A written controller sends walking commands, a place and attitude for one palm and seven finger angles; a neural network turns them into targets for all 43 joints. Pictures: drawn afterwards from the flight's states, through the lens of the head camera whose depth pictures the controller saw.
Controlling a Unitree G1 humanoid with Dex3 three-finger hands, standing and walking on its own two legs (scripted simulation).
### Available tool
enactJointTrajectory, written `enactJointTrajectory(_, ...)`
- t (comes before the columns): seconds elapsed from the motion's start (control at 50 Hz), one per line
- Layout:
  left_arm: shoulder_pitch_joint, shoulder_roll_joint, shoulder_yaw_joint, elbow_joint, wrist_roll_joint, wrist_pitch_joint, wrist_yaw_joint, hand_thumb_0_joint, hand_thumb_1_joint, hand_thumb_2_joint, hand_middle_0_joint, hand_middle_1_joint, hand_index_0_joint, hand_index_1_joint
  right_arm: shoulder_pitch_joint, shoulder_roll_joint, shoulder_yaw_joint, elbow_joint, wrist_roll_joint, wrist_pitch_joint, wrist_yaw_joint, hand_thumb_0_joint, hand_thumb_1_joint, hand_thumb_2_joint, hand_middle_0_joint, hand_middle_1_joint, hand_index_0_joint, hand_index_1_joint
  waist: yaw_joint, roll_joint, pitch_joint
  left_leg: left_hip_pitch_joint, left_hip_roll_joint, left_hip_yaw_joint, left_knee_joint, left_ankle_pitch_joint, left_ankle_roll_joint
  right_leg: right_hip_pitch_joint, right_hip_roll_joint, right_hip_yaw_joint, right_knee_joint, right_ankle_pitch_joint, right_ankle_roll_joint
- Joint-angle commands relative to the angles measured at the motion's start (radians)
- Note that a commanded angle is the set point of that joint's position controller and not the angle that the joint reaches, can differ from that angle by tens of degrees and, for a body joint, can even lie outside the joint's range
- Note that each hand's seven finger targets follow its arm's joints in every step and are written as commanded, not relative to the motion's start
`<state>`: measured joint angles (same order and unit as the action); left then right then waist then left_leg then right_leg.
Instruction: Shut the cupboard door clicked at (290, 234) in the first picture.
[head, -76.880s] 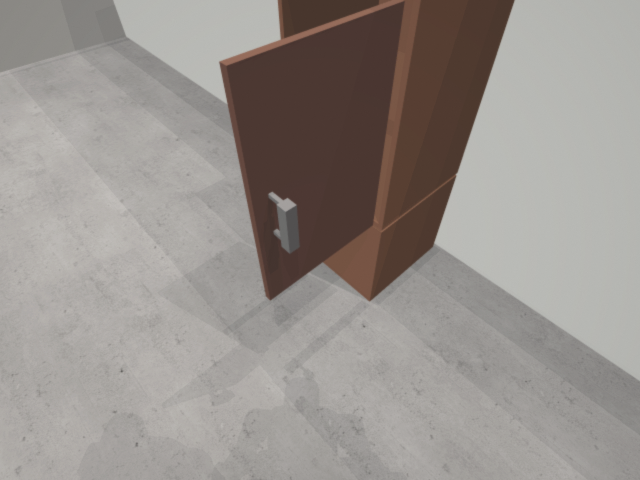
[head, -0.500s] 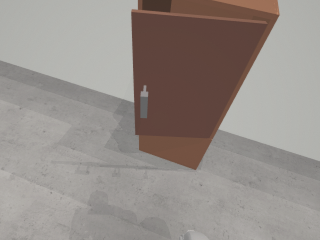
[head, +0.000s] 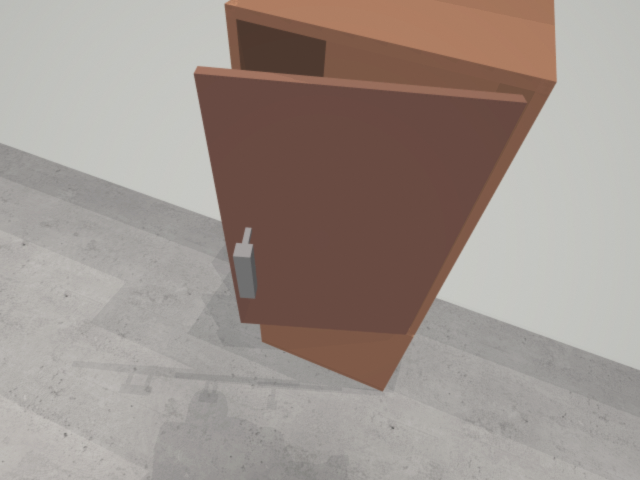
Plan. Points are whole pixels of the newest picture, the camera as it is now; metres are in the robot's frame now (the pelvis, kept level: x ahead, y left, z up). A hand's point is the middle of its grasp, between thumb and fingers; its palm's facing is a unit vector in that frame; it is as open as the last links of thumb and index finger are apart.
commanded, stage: come to a stop and stand still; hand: left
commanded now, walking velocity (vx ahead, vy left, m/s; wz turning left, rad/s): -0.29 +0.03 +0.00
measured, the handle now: (248, 262) +0.45 +0.16 -0.07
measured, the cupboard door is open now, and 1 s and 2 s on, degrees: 19 19 19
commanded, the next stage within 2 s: look again from close up in 1.04 s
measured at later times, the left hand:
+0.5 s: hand out of the picture -0.01 +0.16 -0.15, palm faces +0.06 -0.96 -0.26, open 7.4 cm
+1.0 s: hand out of the picture -0.05 +0.18 -0.17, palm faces +0.03 -0.99 -0.16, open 7.4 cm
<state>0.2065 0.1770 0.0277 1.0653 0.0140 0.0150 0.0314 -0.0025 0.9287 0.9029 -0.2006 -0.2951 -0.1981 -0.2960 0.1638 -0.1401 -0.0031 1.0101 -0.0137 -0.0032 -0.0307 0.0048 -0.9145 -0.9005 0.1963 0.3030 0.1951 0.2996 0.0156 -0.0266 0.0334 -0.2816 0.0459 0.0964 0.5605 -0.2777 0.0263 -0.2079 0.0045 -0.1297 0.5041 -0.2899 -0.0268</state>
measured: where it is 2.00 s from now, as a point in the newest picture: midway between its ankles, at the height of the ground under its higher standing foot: outside the picture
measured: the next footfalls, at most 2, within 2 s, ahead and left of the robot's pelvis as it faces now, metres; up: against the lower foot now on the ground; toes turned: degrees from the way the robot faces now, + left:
left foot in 0.58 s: -0.02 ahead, +0.12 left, +0.00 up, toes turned +3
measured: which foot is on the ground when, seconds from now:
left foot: down 0.00-0.20, up 0.22-0.56, down 0.58-1.00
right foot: down 0.00-1.00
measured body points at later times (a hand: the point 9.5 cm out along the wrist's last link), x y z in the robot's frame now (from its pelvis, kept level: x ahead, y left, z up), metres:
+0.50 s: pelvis -0.03 -0.03 +0.01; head +0.01 -0.05 +0.46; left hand -0.01 +0.21 -0.13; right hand +0.06 -0.29 -0.14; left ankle -0.06 +0.11 -0.70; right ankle -0.02 -0.13 -0.73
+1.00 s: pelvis -0.05 +0.01 +0.01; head -0.04 +0.02 +0.46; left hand -0.05 +0.23 -0.16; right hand -0.07 -0.21 -0.15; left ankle -0.06 +0.12 -0.73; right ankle -0.02 -0.13 -0.73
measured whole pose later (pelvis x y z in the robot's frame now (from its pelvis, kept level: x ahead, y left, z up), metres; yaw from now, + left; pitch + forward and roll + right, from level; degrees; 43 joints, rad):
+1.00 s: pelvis -0.05 +0.01 +0.01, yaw -1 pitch -1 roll +0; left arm 0.28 0.16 0.02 1.14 0.02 0.02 0.02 0.00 0.91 0.90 -0.20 -0.29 -0.20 -0.30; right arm 0.32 -0.12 0.00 1.12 -0.01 0.01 -0.03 0.01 -0.91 -0.90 0.20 0.30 0.20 0.30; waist 0.01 -0.04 0.03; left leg -0.13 0.01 0.04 0.38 -0.23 0.00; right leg -0.21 -0.04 0.01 0.39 -0.17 0.03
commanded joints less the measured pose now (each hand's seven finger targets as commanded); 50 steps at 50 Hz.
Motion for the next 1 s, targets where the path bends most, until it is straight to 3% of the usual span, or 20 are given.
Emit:
enactJointTrajectory(0.0, 0.060, 0.110, 0.023, -0.078, -0.003, 0.006, 0.010, 0.000, 0.900, 0.900, -0.200, -0.300, -0.200, -0.300, 0.088, -0.199, -0.050, -0.033, 0.003, 0.012, -0.021, 0.000, -0.900, -0.900, 0.200, 0.300, 0.200, 0.300, -0.013, 0.265, -0.058, 0.201, 0.252, -0.198, -0.143, 1.028, 0.108, -0.073, -0.062, 0.084, 0.137, -0.032, 0.027)
enactJointTrajectory(0.04, 0.051, 0.115, 0.034, -0.098, -0.002, 0.016, 0.008, 0.000, 0.900, 0.900, -0.200, -0.300, -0.200, -0.300, 0.069, -0.225, -0.067, -0.050, -0.005, 0.024, -0.021, 0.000, -0.900, -0.900, 0.200, 0.300, 0.200, 0.300, -0.021, 0.226, -0.093, 0.261, 0.277, -0.204, -0.135, 1.025, 0.148, -0.139, -0.032, 0.104, 0.233, -0.173, 0.030)
enactJointTrajectory(0.08, 0.066, 0.102, 0.041, -0.108, 0.000, 0.020, 0.007, 0.000, 0.900, 0.900, -0.200, -0.300, -0.200, -0.300, 0.025, -0.236, -0.077, -0.074, -0.010, 0.033, -0.019, 0.000, -0.900, -0.900, 0.200, 0.300, 0.200, 0.300, -0.009, 0.191, -0.102, 0.249, 0.275, -0.190, -0.114, 0.944, 0.164, -0.151, -0.018, 0.121, 0.260, -0.182, 0.027)
enactJointTrajectory(0.12, 0.108, 0.097, 0.039, -0.113, 0.006, 0.011, 0.004, 0.000, 0.900, 0.900, -0.200, -0.300, -0.200, -0.300, -0.015, -0.238, -0.084, -0.091, -0.006, 0.036, -0.014, 0.000, -0.900, -0.900, 0.200, 0.300, 0.200, 0.300, 0.013, 0.137, -0.133, 0.230, 0.233, -0.154, -0.054, 0.827, 0.122, -0.080, -0.024, 0.117, 0.103, -0.023, 0.026)
enactJointTrajectory(0.14, 0.129, 0.111, 0.042, -0.112, 0.012, 0.005, 0.005, 0.000, 0.900, 0.900, -0.200, -0.300, -0.200, -0.300, -0.032, -0.229, -0.087, -0.101, 0.000, 0.039, -0.010, 0.000, -0.900, -0.900, 0.200, 0.300, 0.200, 0.300, 0.022, 0.073, -0.143, 0.182, 0.176, -0.121, 0.002, 0.658, 0.074, -0.016, -0.047, 0.148, -0.014, 0.216, 0.021)
enactJointTrajectory(0.16, 0.133, 0.163, 0.047, -0.118, 0.022, -0.002, 0.008, 0.000, 0.900, 0.900, -0.200, -0.300, -0.200, -0.300, -0.028, -0.195, -0.087, -0.117, 0.009, 0.042, -0.003, 0.000, -0.900, -0.900, 0.200, 0.300, 0.200, 0.300, 0.015, -0.095, -0.142, 0.064, 0.068, -0.058, 0.095, 0.360, 0.004, 0.044, -0.169, 0.306, -0.087, 0.521, -0.019)
enactJointTrajectory(0.18, 0.102, 0.216, 0.051, -0.121, 0.023, -0.009, 0.004, 0.000, 0.900, 0.900, -0.200, -0.300, -0.200, -0.300, -0.002, -0.154, -0.081, -0.127, 0.011, 0.048, 0.011, 0.000, -0.900, -0.900, 0.200, 0.300, 0.200, 0.300, -0.002, -0.227, -0.088, -0.054, -0.060, -0.009, 0.217, -0.152, -0.050, 0.049, -0.348, 0.432, -0.146, 0.716, -0.122)
enactJointTrajectory(0.2, 0.116, 0.215, 0.053, -0.119, 0.020, -0.010, 0.006, 0.000, 0.900, 0.900, -0.200, -0.300, -0.200, -0.300, -0.033, -0.142, -0.079, -0.131, 0.005, 0.063, 0.008, 0.000, -0.900, -0.900, 0.200, 0.300, 0.200, 0.300, 0.027, -0.196, -0.069, -0.086, -0.068, -0.090, 0.364, -0.334, -0.047, 0.028, -0.400, 0.465, -0.151, 0.846, -0.186)
enactJointTrajectory(0.24, 0.085, 0.189, 0.046, -0.110, 0.020, -0.015, 0.014, 0.000, 0.900, 0.900, -0.200, -0.300, -0.200, -0.300, -0.060, -0.142, -0.072, -0.118, 0.004, 0.066, 0.005, 0.000, -0.900, -0.900, 0.200, 0.300, 0.200, 0.300, 0.008, -0.149, -0.043, -0.187, -0.057, -0.146, 0.507, -0.289, -0.052, 0.094, -0.344, 0.408, -0.090, 0.963, -0.201)
enactJointTrajectory(0.32, 0.097, 0.195, 0.046, -0.113, 0.014, -0.020, 0.019, 0.000, 0.900, 0.900, -0.200, -0.300, -0.200, -0.300, -0.054, -0.145, -0.059, -0.098, 0.006, 0.060, 0.018, 0.000, -0.900, -0.900, 0.200, 0.300, 0.200, 0.300, 0.022, -0.125, -0.096, -0.201, -0.044, -0.135, 0.451, -0.199, -0.077, 0.194, -0.301, 0.325, -0.094, 0.838, -0.165)
enactJointTrajectory(0.44, 0.096, 0.213, 0.047, -0.091, 0.018, -0.021, 0.009, 0.000, 0.900, 0.900, -0.200, -0.300, -0.200, -0.300, -0.016, -0.129, -0.043, -0.074, 0.012, 0.041, 0.022, 0.000, -0.900, -0.900, 0.200, 0.300, 0.200, 0.300, 0.027, -0.154, -0.087, -0.058, -0.043, -0.077, 0.119, -0.161, -0.071, 0.154, -0.275, 0.323, -0.139, 0.595, -0.155)
enactJointTrajectory(0.5, 0.036, 0.191, 0.039, -0.078, 0.007, -0.018, 0.004, 0.000, 0.900, 0.900, -0.200, -0.300, -0.200, -0.300, 0.086, -0.125, -0.039, -0.024, 0.011, 0.027, 0.017, 0.000, -0.900, -0.900, 0.200, 0.300, 0.200, 0.300, -0.023, -0.140, -0.070, 0.158, -0.037, -0.069, -0.168, 0.065, -0.060, 0.005, -0.220, 0.285, -0.121, 0.338, -0.080)
enactJointTrajectory(0.52, 0.037, 0.159, 0.031, -0.079, -0.001, -0.014, 0.002, 0.000, 0.900, 0.900, -0.200, -0.300, -0.200, -0.300, 0.099, -0.152, -0.038, -0.012, 0.007, 0.016, 0.014, 0.000, -0.900, -0.900, 0.200, 0.300, 0.200, 0.300, -0.019, -0.036, -0.066, 0.215, 0.011, -0.118, -0.214, 0.123, -0.041, -0.054, -0.169, 0.259, -0.101, 0.204, -0.040)
enactJointTrajectory(0.54, 0.053, 0.128, 0.023, -0.077, -0.005, -0.008, -0.002, 0.000, 0.900, 0.900, -0.200, -0.300, -0.200, -0.300, 0.082, -0.185, -0.038, -0.013, 0.001, 0.008, 0.011, 0.000, -0.900, -0.900, 0.200, 0.300, 0.200, 0.300, 0.001, 0.071, -0.058, 0.176, 0.099, -0.200, -0.219, 0.167, -0.003, -0.051, -0.103, 0.217, -0.105, 0.097, -0.004)
enactJointTrajectory(0.56, 0.058, 0.110, 0.019, -0.073, 0.000, -0.004, -0.003, 0.000, 0.900, 0.900, -0.200, -0.300, -0.200, -0.300, 0.052, -0.207, -0.033, -0.018, -0.003, 0.010, 0.010, 0.000, -0.900, -0.900, 0.200, 0.300, 0.200, 0.300, 0.017, 0.070, -0.021, 0.068, 0.136, -0.217, -0.238, 0.074, 0.015, -0.004, -0.076, 0.187, -0.132, 0.026, 0.012)
enactJointTrajectory(0.58, 0.061, 0.097, 0.017, -0.070, 0.002, -0.008, -0.007, 0.000, 0.900, 0.900, -0.200, -0.300, -0.200, -0.300, 0.045, -0.202, -0.029, -0.019, -0.004, 0.010, 0.006, 0.000, -0.900, -0.900, 0.200, 0.300, 0.200, 0.300, 0.020, -0.017, -0.009, 0.025, 0.113, -0.185, -0.221, 0.019, 0.002, 0.018, -0.074, 0.199, -0.166, 0.048, 0.012)
enactJointTrajectory(0.62, 0.024, 0.116, 0.019, -0.045, 0.001, 0.006, -0.009, 0.000, 0.900, 0.900, -0.200, -0.300, -0.200, -0.300, 0.058, -0.178, -0.020, 0.016, -0.003, 0.004, 0.007, 0.000, -0.900, -0.900, 0.200, 0.300, 0.200, 0.300, 0.010, 0.149, 0.028, -0.015, 0.087, -0.192, -0.306, -0.042, -0.011, 0.045, -0.070, 0.180, -0.134, 0.041, 0.016)
enactJointTrajectory(0.64, 0.036, 0.111, 0.018, -0.034, 0.001, 0.006, -0.010, 0.000, 0.900, 0.900, -0.200, -0.300, -0.200, -0.300, 0.056, -0.173, -0.019, 0.021, -0.003, 0.004, 0.006, 0.000, -0.900, -0.900, 0.200, 0.300, 0.200, 0.300, 0.018, 0.158, 0.042, -0.039, 0.086, -0.193, -0.327, -0.087, -0.010, 0.064, -0.065, 0.170, -0.126, 0.060, 0.018)
enactJointTrajectory(0.8, 0.083, 0.080, 0.003, 0.024, 0.003, -0.007, -0.009, 0.000, 0.900, 0.900, -0.200, -0.300, -0.200, -0.300, 0.146, -0.133, -0.021, 0.052, 0.005, -0.006, -0.001, 0.000, -0.900, -0.900, 0.200, 0.300, 0.200, 0.300, 0.009, 0.049, 0.062, -0.005, 0.066, -0.165, -0.331, -0.064, -0.013, 0.065, -0.076, 0.175, -0.157, 0.112, 0.018)
enactJointTrajectory(0.98, 0.120, 0.056, -0.004, 0.047, -0.001, -0.015, -0.003, 0.000, 0.900, 0.900, -0.200, -0.300, -0.200, -0.300, 0.204, -0.104, -0.017, 0.077, 0.007, -0.014, -0.006, 0.000, -0.900, -0.900, 0.200, 0.300, 0.200, 0.300, 0.000, 0.024, 0.044, 0.035, 0.055, -0.147, -0.301, 0.012, -0.013, 0.049, -0.085, 0.190, -0.156, 0.145, 0.017)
